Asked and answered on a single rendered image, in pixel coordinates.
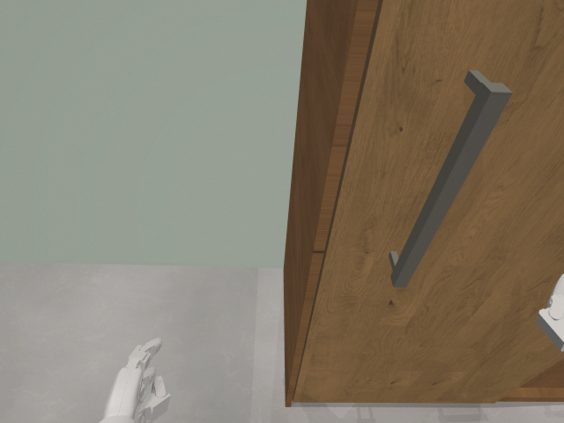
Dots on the left robot hand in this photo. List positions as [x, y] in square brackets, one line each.
[130, 383]

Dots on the handle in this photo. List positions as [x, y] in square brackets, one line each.
[483, 114]

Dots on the right robot hand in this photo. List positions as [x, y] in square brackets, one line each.
[551, 319]

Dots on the wardrobe door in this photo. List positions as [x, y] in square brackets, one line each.
[464, 329]
[553, 377]

